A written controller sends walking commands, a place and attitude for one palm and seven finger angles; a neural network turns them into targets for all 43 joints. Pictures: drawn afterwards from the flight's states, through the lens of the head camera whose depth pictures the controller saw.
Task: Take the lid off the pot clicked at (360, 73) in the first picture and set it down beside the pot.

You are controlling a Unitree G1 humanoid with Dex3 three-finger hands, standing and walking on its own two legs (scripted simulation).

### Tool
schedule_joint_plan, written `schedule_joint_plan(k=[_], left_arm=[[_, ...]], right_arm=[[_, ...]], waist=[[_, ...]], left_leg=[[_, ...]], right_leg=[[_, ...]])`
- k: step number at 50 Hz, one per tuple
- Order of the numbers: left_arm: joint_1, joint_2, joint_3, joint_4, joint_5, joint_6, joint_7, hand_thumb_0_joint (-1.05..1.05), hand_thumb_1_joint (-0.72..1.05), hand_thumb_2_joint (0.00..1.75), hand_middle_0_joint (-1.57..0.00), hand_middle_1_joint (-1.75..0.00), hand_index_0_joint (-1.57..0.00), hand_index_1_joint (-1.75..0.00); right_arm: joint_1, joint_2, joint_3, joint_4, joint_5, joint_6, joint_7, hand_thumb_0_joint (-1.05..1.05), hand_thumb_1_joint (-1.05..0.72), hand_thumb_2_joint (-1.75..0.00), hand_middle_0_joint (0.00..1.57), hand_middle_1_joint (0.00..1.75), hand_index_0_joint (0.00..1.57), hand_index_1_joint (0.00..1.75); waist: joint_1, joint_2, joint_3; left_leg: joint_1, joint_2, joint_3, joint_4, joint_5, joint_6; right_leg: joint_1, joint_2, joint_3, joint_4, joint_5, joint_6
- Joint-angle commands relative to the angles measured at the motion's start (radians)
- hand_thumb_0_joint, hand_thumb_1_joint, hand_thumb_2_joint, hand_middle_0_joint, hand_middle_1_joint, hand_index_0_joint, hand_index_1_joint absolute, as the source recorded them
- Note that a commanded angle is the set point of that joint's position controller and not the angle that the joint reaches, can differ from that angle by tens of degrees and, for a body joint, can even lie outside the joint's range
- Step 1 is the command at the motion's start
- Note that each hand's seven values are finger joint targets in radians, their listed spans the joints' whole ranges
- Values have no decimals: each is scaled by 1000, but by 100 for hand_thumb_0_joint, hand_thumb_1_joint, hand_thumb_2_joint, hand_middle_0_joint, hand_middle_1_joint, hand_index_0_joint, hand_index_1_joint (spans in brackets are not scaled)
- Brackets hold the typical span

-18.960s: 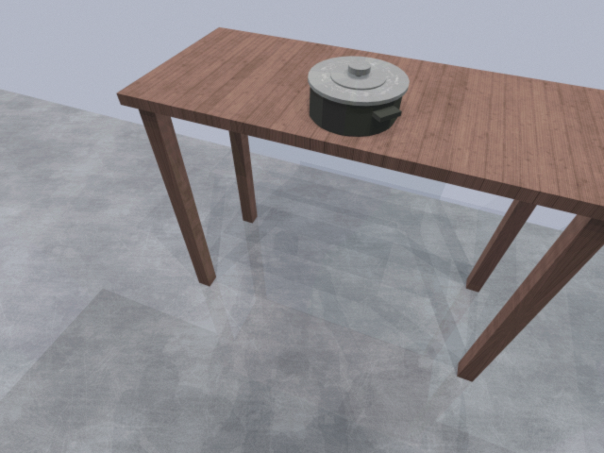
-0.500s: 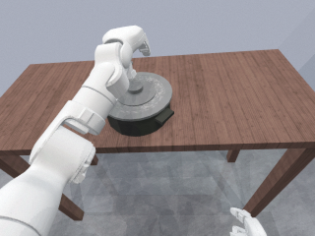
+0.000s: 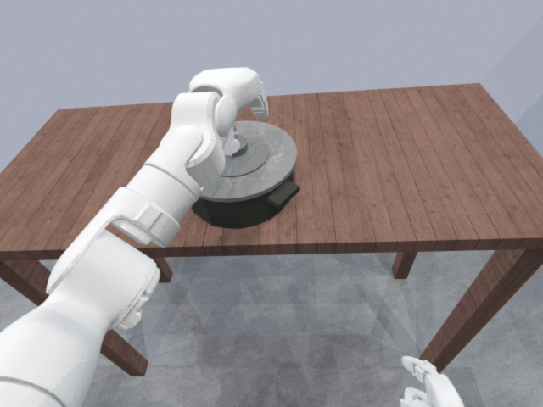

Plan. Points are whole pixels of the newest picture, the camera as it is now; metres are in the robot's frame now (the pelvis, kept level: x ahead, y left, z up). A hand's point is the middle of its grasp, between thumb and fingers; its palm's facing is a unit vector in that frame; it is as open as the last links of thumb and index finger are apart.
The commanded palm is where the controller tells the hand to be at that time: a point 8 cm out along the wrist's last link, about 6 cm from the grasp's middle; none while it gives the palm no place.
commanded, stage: move the open hand above the knob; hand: left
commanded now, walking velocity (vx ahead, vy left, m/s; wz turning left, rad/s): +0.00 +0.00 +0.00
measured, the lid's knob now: (234, 145) +0.49 +0.09 +0.15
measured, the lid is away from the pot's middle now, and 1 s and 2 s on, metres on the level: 0.00 0.00 0.01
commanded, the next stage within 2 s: lower the open fingers around the knob in 0.96 s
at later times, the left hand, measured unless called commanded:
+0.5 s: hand (217, 124) +0.45 +0.09 +0.21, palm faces -0.20 -0.05 -0.98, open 10.0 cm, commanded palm +0.43 +0.09 +0.28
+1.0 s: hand (228, 110) +0.47 +0.08 +0.23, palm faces -0.18 -0.06 -0.98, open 10.0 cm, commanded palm +0.44 +0.08 +0.28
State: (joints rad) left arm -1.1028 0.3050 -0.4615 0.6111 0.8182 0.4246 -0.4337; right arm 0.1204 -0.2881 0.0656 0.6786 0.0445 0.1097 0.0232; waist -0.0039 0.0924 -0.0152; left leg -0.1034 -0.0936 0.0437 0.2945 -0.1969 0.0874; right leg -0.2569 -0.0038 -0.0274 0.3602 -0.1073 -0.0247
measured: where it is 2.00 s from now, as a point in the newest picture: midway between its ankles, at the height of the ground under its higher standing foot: outside the picture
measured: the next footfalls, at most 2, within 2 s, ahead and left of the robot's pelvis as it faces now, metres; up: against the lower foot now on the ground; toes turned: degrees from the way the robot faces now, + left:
none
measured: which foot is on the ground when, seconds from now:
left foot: down 0.00-1.00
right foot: down 0.00-1.00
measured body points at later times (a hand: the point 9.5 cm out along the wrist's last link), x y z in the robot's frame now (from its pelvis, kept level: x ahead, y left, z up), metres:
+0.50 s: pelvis +0.00 -0.01 +0.00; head +0.01 -0.04 +0.45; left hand +0.46 +0.09 +0.27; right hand +0.16 -0.24 -0.12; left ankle -0.02 +0.06 -0.75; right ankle +0.05 -0.11 -0.75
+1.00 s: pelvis +0.02 +0.00 +0.00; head +0.02 -0.04 +0.45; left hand +0.47 +0.08 +0.28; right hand +0.17 -0.23 -0.13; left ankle -0.02 +0.06 -0.75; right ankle +0.05 -0.11 -0.75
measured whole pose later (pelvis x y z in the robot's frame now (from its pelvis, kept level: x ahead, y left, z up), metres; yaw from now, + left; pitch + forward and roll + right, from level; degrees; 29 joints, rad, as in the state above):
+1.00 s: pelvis +0.02 +0.00 +0.00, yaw -1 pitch +2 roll +0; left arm -1.18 0.28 -0.41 0.75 0.84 0.43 -0.42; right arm 0.15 -0.28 0.06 0.70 0.04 0.11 0.02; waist -0.01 0.09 -0.04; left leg -0.09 -0.09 0.05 0.26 -0.20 0.09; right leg -0.26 0.00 -0.02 0.34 -0.12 -0.02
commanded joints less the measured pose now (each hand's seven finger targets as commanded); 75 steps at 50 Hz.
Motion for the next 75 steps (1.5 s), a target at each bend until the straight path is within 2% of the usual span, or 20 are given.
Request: schedule_joint_plan(k=[1, 4, 7, 11, 13, 17, 22, 28, 31, 34, 38, 43, 48, 52, 55, 58, 61, 68, 72, 75], left_arm=[[-625, 256, 216, 95, 57, 24, 100, 0, -37, 165, -87, -8, -87, -8], [-362, 154, 166, 207, 50, 38, 75, 0, -37, 165, -87, -8, -87, -8], [-378, 11, 42, -28, 43, 25, 35, 0, -37, 165, -87, -8, -87, -8], [-764, 290, 202, -311, 62, -6, 45, 0, -37, 165, -87, -8, -87, -8], [-857, 396, 284, -283, 58, -18, 76, 0, -37, 165, -87, -8, -87, -8], [-519, 217, 195, 109, 45, 27, 95, 0, -37, 165, -87, -8, -87, -8], [-392, 75, 77, -13, 47, 34, 32, 0, -37, 165, -87, -8, -87, -8], [-882, 321, 206, -280, 57, -19, 53, 0, -37, 165, -87, -8, -87, -8], [-684, 244, 187, 72, 59, 11, 72, 0, -37, 165, -87, -8, -87, -8], [-520, 156, 149, 192, 56, 34, 60, 0, -37, 165, -87, -8, -87, -8], [-569, 60, 48, -50, 70, 10, 21, 0, -37, 165, -87, -8, -87, -8], [-802, 299, 217, -230, 66, -23, 36, 0, -37, 165, -87, -8, -87, -8], [-531, 154, 150, 60, 55, 21, 54, 0, -37, 165, -87, -8, -87, -8], [-484, 67, 84, -72, 41, 26, 39, 0, -37, 165, -87, -8, -87, -8], [-612, 135, 119, -191, 33, 21, 30, 0, -37, 165, -87, -8, -87, -8], [-675, 245, 200, -198, 44, 19, 44, 0, -37, 165, -87, -8, -87, -8], [-554, 149, 139, -38, 36, 39, 40, 0, -37, 165, -87, -8, -87, -8], [-504, 67, 66, -149, 26, 28, 19, 0, -37, 165, -87, -8, -87, -8], [-663, 206, 160, -263, 36, 7, 48, 0, -37, 165, -87, -8, -87, -8], [-566, 99, 83, -72, 33, 24, 54, 0, -37, 165, -87, -8, -87, -8]], right_arm=[[-88, -86, -18, -95, 2, -55, -21, 0, -90, -90, 20, 30, 20, 30], [-78, -109, -23, -107, 2, -27, -8, 0, -90, -90, 20, 30, 20, 30], [-130, -106, -43, -168, 4, -7, 16, 0, -90, -90, 20, 30, 20, 30], [-127, -87, -43, -181, -5, -51, 0, 0, -90, -90, 20, 30, 20, 30], [-108, -82, -37, -153, -9, -79, -16, 0, -90, -90, 20, 30, 20, 30], [-81, -106, -37, -92, 6, -53, -15, 0, -90, -90, 20, 30, 20, 30], [-122, -109, -44, -156, 3, -17, 5, 0, -90, -90, 20, 30, 20, 30], [-113, -81, -37, -152, -6, -79, -22, 0, -90, -90, 20, 30, 20, 30], [-72, -87, -27, -87, 3, -67, -34, 0, -90, -90, 20, 30, 20, 30], [-71, -102, -26, -81, 0, -40, -23, 0, -90, -90, 20, 30, 20, 30], [-107, -98, -39, -142, -6, -25, 3, 0, -90, -90, 20, 30, 20, 30], [-104, -80, -35, -159, -14, -58, -13, 0, -90, -90, 20, 30, 20, 30], [-77, -97, -34, -106, -3, -39, 0, 0, -90, -90, 20, 30, 20, 30], [-118, -101, -42, -146, -3, -16, 18, 0, -90, -90, 20, 30, 20, 30], [-120, -88, -43, -162, -7, -30, 21, 0, -90, -90, 20, 30, 20, 30], [-118, -89, -37, -152, -12, -39, 13, 0, -90, -90, 20, 30, 20, 30], [-110, -88, -31, -128, -2, -24, 8, 0, -90, -90, 20, 30, 20, 30], [-139, -89, -38, -168, -5, -3, 21, 0, -90, -90, 20, 30, 20, 30], [-144, -85, -34, -170, -10, -30, 9, 0, -90, -90, 20, 30, 20, 30], [-118, -81, -32, -129, -2, -31, 7, 0, -90, -90, 20, 30, 20, 30]], waist=[[2, -244, -276], [22, -227, -226], [5, -144, -340], [-4, -138, -548], [-3, -170, -529], [9, -223, -229], [2, -153, -340], [-27, -124, -533], [-26, -226, -290], [-4, -210, -242], [-18, -119, -417], [-5, -168, -572], [8, -205, -295], [14, -144, -375], [4, -152, -495], [10, -185, -482], [6, -226, -312], [0, -148, -362], [5, -114, -465], [-13, -159, -312]], left_leg=[[-121, 24, -53, -82, 148, -35], [-151, 28, -27, -82, 165, -48], [-61, 20, -26, -45, 254, -40], [16, 9, -54, -23, 286, -17], [-22, 12, -60, -30, 240, -13], [-131, 24, -35, -83, 147, -34], [-77, 11, -17, -43, 226, -34], [28, 3, -69, -24, 239, -18], [-79, 13, -54, -65, 162, -28], [-114, 14, -39, -73, 172, -40], [-14, 8, -41, -33, 300, -39], [23, 7, -58, -20, 363, -23], [-47, 21, -47, -55, 329, -42], [-3, 21, -42, -32, 390, -43], [53, 17, -53, -9, 445, -34], [25, 13, -56, -24, 394, -33], [-33, 19, -47, -48, 315, -38], [14, 15, -51, -27, 321, -41], [44, 15, -72, -26, 322, -43], [-1, 18, -70, -41, 259, -51]], right_leg=[[267, 25, 37, -13, 71, -26], [259, 20, 29, -10, 99, -24], [274, 20, 31, 1, 177, -28], [379, 29, 68, 8, 234, -22], [380, 29, 82, -1, 204, -21], [244, 26, 39, -34, 77, -23], [289, 18, 42, -8, 186, -23], [331, 35, 71, -9, 190, -22], [247, 30, 42, -28, 112, -19], [234, 23, 31, -20, 116, -23], [278, 26, 41, 0, 219, -27], [390, 30, 63, 10, 296, -23], [246, 35, 21, -8, 212, -30], [276, 30, 24, 3, 249, -31], [326, 34, 40, 18, 299, -26], [339, 37, 43, 10, 279, -28], [264, 32, 21, -2, 212, -29], [251, 34, 21, 3, 193, -33], [293, 41, 35, 7, 196, -37], [216, 46, 15, -7, 132, -37]])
